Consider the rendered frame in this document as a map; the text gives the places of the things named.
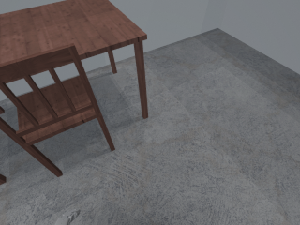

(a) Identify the table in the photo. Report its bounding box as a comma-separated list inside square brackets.
[0, 0, 148, 185]

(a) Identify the left robot hand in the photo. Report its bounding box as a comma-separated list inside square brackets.
[54, 208, 81, 225]

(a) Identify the chair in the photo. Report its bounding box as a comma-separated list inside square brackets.
[0, 43, 115, 177]

